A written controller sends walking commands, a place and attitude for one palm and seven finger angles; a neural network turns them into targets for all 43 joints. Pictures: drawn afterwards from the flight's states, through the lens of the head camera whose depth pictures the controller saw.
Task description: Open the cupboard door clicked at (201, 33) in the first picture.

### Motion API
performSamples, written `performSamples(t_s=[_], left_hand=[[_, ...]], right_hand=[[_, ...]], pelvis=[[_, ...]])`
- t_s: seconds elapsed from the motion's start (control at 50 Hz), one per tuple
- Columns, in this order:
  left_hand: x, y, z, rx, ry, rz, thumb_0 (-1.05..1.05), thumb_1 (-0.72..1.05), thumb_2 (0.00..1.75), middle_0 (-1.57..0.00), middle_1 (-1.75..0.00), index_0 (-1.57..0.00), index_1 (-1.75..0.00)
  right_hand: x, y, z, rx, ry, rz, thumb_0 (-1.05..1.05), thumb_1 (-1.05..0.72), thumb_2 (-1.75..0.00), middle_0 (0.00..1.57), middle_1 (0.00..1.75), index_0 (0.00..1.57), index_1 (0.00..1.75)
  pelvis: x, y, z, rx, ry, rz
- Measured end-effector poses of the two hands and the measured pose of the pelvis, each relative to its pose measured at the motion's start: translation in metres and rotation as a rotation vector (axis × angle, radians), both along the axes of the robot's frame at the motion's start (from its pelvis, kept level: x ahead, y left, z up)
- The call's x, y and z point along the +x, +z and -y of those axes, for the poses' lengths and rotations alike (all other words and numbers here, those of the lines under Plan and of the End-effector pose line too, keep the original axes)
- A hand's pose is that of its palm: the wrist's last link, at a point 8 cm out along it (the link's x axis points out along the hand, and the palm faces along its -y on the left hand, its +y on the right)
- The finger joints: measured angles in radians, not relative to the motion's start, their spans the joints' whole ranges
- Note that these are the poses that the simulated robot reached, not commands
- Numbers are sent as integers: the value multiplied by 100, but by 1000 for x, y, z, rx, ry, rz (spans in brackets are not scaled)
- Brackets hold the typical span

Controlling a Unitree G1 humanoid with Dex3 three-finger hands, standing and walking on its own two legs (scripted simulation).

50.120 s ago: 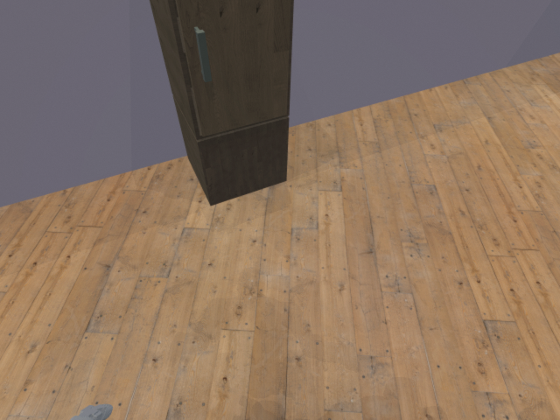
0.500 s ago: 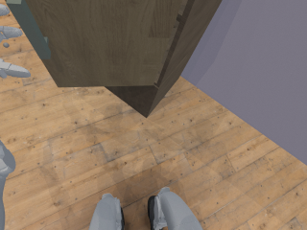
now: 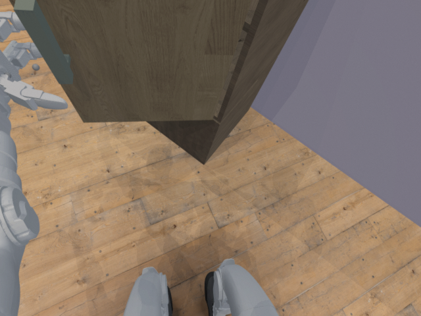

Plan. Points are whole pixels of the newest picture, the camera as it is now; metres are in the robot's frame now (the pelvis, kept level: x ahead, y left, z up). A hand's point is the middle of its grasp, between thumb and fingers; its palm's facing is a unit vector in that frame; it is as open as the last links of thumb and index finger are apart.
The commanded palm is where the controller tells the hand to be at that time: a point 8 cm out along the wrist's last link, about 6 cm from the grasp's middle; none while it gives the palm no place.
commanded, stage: slide the fingers in behind the handle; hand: left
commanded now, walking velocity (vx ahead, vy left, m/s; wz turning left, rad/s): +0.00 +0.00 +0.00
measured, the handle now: (50, 38) +0.58 +0.23 +0.07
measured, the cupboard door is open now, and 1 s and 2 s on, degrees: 43 43 57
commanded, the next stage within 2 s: close the thumb around the handle in 0.62 s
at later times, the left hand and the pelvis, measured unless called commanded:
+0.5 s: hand (51, 63) +0.53 +0.22 +0.06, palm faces +0.02 -1.00 -0.01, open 13.9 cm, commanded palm +0.51 +0.25 +0.07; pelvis +0.01 -0.01 +0.00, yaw +0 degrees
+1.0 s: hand (48, 66) +0.52 +0.23 +0.07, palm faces +0.02 -1.00 +0.00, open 11.7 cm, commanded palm +0.51 +0.25 +0.07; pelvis +0.00 -0.01 +0.00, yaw +0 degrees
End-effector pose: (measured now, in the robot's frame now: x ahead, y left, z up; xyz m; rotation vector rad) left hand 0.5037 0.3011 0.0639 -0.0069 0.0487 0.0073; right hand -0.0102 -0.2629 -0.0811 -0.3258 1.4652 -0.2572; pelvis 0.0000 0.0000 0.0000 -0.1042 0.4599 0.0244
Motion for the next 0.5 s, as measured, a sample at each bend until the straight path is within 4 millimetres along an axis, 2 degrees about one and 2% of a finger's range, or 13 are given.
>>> performSamples(t_s=[0.26, 0.5], left_hand=[[7, -1, 23, 4, 6, -14, -1, -50, 30, -30, -120, -30, -120], [6, 2, 23, 14, 16, 0, -1, -50, 30, -30, -120, -30, -121]], right_hand=[[-2, -1, -3, 28, -23, 0, 0, -90, -90, 20, 30, 20, 30], [-2, -3, 1, 35, -28, -4, 0, -90, -90, 20, 30, 20, 30]], pelvis=[[5, 3, 3, 8, -7, 2], [7, 3, 7, 15, -11, 4]])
